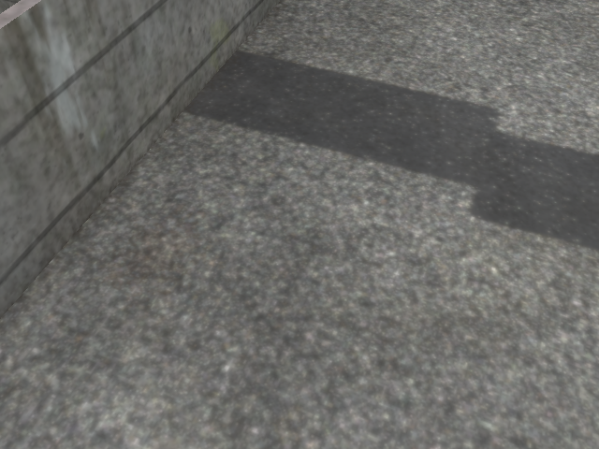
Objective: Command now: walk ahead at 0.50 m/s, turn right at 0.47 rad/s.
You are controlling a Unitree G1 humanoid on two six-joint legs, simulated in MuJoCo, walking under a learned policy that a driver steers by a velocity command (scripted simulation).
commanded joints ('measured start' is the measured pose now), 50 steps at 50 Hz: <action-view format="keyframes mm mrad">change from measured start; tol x32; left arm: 1 5 8 0 -64 6 1 -10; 50 51 40 -12 59 35 59 27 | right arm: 1 -78 -126 -31 -58 -2 -24 -14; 50 -235 -85 6 11 8 54 -4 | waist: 1 37 118 21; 16 142 -85 -372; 50 42 65 -113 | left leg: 1 16 270 -109 -189 220 159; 13 138 250 114 369 797 35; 15 -535 -15 -39 1026 -422 -85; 16 -613 4 -216 1102 -415 -70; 35 -257 46 -157 188 154 -23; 38 141 236 -340 191 877 137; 50 15 93 -221 209 418 78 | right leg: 1 -51 -37 45 -114 152 6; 13 448 172 -184 -505 57 -169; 15 1019 -211 651 -670 -1 -431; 24 454 -87 94 -790 820 -286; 35 561 -73 88 -662 589 -196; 40 352 97 20 -477 -164 -9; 50 447 62 33 -638 158 -55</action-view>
